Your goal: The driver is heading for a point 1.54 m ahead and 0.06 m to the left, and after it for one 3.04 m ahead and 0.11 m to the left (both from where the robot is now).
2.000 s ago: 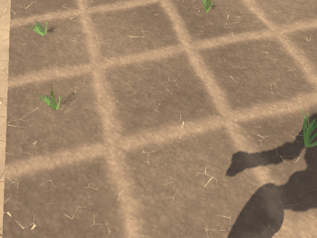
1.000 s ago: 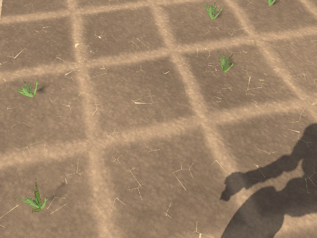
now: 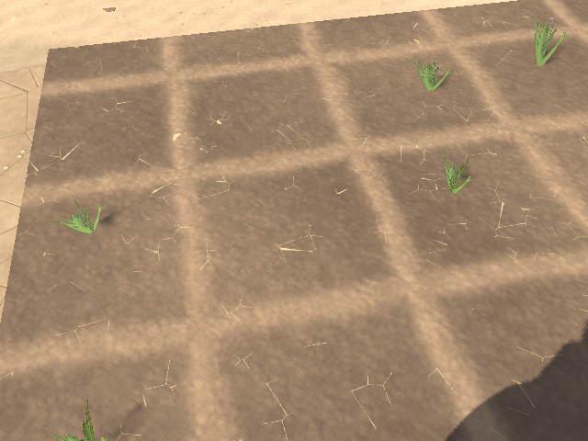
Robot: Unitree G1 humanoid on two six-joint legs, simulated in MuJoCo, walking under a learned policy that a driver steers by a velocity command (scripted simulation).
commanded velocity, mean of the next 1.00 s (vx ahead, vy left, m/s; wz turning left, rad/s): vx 0.00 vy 0.00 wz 0.00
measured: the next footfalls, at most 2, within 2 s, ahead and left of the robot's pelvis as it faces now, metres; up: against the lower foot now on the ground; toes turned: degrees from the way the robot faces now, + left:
right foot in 1.40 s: +0.19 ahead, -0.12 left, +0.00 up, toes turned -5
left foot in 1.90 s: +0.54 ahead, +0.04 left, +0.00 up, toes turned +5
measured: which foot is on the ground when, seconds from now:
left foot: down 0.00-1.00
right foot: down 0.00-1.00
